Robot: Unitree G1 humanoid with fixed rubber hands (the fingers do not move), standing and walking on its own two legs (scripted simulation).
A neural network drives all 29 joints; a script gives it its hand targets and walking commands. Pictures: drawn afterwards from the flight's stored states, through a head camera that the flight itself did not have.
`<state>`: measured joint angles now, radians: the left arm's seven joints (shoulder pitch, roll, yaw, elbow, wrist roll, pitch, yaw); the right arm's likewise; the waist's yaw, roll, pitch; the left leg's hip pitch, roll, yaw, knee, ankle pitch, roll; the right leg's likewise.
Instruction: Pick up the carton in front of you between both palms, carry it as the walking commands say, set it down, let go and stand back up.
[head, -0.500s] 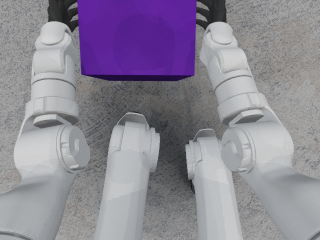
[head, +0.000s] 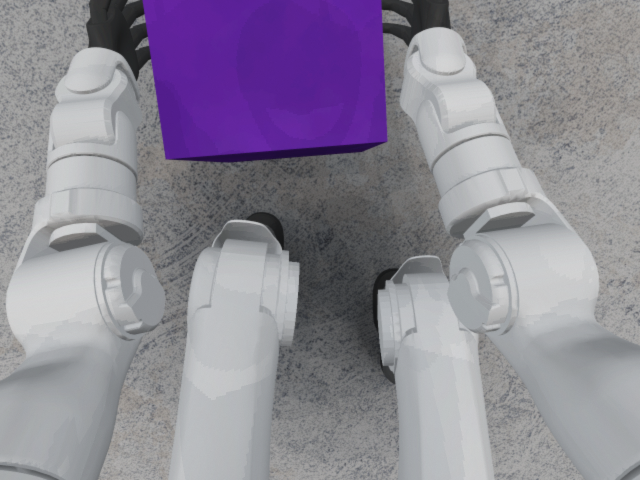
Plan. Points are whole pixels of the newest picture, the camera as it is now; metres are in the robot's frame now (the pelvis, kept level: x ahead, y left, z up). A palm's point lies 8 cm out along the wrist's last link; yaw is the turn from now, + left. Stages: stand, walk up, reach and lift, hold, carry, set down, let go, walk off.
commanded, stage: set down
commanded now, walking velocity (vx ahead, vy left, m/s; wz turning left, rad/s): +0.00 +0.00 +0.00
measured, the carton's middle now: (280, 70) +0.48 +0.15 -0.27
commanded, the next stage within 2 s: let go in 1.86 s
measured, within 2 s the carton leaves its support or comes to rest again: neither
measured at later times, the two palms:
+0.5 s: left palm (118, 51) +0.46 +0.31 -0.19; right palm (429, 32) +0.53 +0.00 -0.18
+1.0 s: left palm (27, 30) +0.45 +0.37 -0.14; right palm (444, 17) +0.53 +0.00 -0.15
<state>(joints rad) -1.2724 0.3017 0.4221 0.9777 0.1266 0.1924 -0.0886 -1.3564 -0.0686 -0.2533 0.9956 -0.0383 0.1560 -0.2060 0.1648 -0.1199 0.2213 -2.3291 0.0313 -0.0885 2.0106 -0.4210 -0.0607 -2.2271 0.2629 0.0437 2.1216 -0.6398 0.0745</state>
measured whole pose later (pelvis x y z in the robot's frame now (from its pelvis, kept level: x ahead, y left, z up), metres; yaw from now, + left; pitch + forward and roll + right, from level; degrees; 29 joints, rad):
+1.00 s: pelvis -0.01 +0.01 +0.00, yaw +2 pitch +37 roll -3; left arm -1.26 0.46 0.30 0.96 -0.15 0.06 -0.05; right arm -1.28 -0.20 -0.06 0.79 0.12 0.16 -0.21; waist 0.14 -0.06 0.32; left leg -2.27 0.02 -0.05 2.02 -0.40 0.00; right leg -2.13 0.13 0.01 2.13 -0.66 0.07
